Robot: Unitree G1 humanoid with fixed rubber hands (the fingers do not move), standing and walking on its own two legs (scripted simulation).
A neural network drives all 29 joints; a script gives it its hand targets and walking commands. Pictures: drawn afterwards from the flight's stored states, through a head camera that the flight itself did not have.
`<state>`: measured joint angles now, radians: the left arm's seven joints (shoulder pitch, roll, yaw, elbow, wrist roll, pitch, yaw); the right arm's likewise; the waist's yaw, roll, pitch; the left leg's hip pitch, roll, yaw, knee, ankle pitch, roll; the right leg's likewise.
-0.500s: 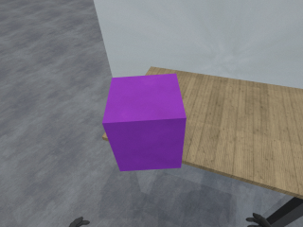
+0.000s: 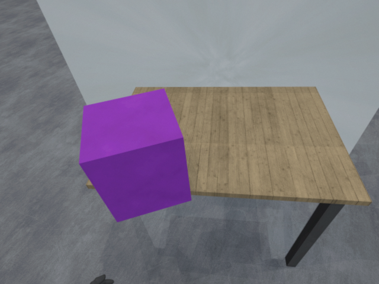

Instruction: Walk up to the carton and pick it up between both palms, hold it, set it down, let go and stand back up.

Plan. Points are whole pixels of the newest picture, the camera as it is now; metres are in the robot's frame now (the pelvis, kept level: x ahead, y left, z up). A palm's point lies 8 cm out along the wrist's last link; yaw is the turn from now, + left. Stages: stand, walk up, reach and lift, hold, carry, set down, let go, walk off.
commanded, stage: stand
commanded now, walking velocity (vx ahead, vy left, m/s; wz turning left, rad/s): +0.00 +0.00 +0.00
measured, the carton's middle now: (140, 155) +0.46 +0.16 +0.02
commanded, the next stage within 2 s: none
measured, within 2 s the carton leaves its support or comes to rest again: neither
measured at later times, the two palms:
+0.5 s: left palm out of the picture +0.06 +0.25 -0.09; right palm out of the picture +0.00 -0.26 -0.11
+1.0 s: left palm out of the picture +0.05 +0.26 -0.10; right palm out of the picture +0.00 -0.25 -0.12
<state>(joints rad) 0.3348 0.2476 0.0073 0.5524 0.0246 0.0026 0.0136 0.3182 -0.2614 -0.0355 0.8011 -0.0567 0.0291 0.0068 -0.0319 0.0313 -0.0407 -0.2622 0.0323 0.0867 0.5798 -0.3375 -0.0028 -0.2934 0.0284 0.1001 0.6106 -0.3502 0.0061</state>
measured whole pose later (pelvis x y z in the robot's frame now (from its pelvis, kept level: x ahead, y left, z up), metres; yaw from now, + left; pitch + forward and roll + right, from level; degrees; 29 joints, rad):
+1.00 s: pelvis -0.05 +0.02 +0.00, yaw -4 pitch -1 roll +1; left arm 0.34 0.23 0.01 0.68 0.03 0.00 0.01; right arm 0.28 -0.26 -0.05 0.80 -0.03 0.04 0.00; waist -0.01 0.00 0.02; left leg -0.25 0.03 0.15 0.53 -0.27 0.02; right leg -0.32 0.03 0.18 0.57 -0.24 0.04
